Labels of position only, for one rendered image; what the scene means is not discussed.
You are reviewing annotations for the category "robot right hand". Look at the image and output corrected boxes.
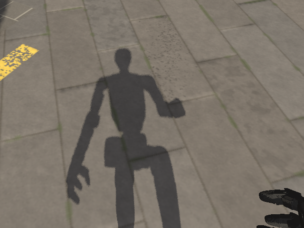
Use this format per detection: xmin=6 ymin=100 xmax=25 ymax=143
xmin=256 ymin=188 xmax=304 ymax=228

